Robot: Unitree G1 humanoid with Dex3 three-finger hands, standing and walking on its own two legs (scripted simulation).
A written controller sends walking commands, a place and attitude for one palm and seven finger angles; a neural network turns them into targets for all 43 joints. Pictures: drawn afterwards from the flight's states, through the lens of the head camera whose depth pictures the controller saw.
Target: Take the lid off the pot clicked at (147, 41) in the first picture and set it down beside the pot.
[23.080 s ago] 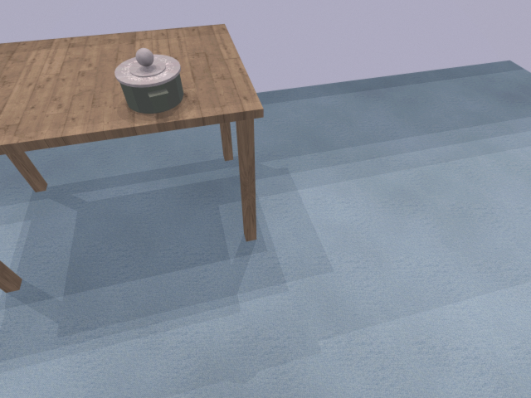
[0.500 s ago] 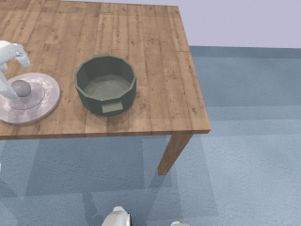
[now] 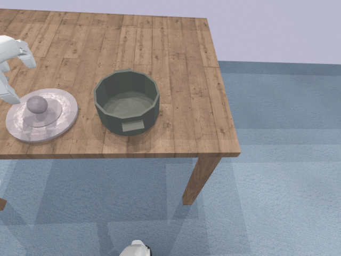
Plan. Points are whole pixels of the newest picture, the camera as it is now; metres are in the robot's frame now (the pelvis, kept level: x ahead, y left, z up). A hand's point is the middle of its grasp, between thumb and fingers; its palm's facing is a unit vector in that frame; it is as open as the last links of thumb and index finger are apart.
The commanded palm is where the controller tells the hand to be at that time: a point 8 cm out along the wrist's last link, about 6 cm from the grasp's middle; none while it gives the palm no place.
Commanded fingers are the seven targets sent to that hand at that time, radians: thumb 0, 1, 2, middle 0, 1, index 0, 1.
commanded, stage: raise the empty hand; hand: left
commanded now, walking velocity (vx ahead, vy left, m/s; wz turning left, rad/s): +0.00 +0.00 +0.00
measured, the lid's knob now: (37, 104) +0.49 +0.35 +0.02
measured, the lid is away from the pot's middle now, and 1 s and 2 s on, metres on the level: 0.24 0.24 0.24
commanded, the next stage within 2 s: draw the hand back to the body in 0.42 s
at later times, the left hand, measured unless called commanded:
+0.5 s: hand out of the picture +0.45 +0.34 +0.18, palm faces -0.37 -0.14 -0.92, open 11.0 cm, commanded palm +0.49 +0.34 +0.25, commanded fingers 0.00 0.02 0.58 -0.32 -0.91 -0.32 -0.91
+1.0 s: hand out of the picture +0.42 +0.33 +0.17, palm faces -0.33 -0.12 -0.94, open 11.0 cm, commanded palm +0.40 +0.33 +0.24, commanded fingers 0.00 0.02 0.58 -0.32 -0.91 -0.32 -0.91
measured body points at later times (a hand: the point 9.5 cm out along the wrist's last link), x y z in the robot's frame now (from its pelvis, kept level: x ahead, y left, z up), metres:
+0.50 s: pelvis +0.00 +0.00 +0.01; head +0.07 +0.02 +0.45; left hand +0.47 +0.35 +0.24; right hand +0.03 -0.29 -0.11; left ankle +0.06 +0.08 -0.71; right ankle -0.04 -0.16 -0.71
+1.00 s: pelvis +0.00 -0.01 +0.01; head +0.05 +0.00 +0.46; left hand +0.43 +0.34 +0.22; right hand +0.09 -0.28 -0.11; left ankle +0.06 +0.08 -0.71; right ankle -0.04 -0.16 -0.71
